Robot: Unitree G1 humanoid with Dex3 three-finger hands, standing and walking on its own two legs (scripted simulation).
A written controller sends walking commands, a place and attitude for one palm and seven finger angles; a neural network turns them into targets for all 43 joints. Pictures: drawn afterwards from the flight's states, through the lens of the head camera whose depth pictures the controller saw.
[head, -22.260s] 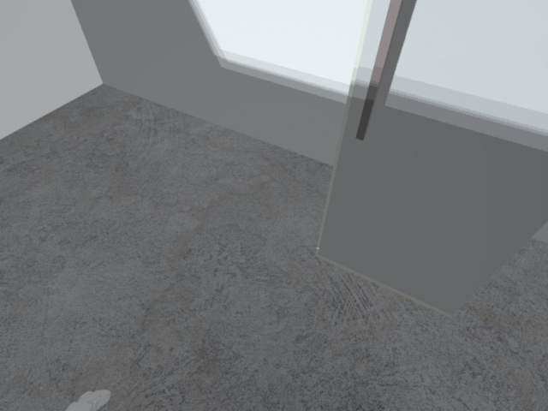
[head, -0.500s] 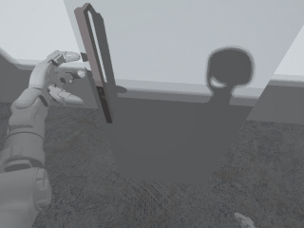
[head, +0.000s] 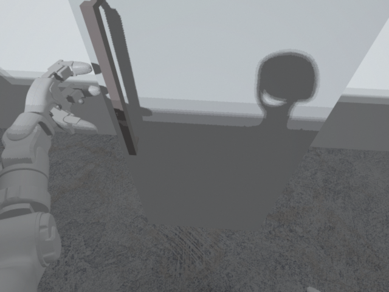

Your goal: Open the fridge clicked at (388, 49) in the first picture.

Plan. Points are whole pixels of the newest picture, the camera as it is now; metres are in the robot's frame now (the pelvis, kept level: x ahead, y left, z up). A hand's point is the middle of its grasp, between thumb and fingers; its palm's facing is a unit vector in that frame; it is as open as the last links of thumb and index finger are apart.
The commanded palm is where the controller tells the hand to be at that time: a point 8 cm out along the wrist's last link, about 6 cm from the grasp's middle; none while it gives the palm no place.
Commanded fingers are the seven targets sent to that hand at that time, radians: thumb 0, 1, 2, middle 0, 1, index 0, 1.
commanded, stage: feel for the door with the fingertips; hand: left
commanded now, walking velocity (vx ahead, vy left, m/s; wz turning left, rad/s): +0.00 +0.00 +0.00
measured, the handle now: (119, 93) +0.49 +0.17 +0.15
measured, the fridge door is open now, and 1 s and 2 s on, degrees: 0 0 0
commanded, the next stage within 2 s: slide the fingers in behind the handle in 0.84 s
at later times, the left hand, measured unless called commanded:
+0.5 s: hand (96, 99) +0.44 +0.20 +0.18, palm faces -0.09 -1.00 -0.01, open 14.0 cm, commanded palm +0.41 +0.25 +0.18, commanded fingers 0.00 -0.50 0.30 -0.30 -1.20 -0.30 -1.20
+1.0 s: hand (93, 93) +0.45 +0.20 +0.18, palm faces -0.05 -1.00 -0.02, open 13.5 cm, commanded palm +0.43 +0.24 +0.18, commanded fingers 0.00 -0.50 0.30 -0.30 -1.20 -0.30 -1.20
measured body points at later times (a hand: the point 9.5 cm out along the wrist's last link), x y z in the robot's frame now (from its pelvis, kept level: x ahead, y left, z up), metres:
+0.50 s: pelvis +0.01 +0.01 +0.00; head +0.03 +0.01 +0.45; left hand +0.44 +0.25 +0.18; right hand +0.11 -0.24 -0.10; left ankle -0.04 +0.10 -0.73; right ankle +0.02 -0.11 -0.73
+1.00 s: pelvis +0.00 +0.00 +0.00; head +0.03 +0.00 +0.45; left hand +0.45 +0.26 +0.19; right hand +0.09 -0.26 -0.11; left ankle -0.04 +0.10 -0.73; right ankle +0.02 -0.11 -0.73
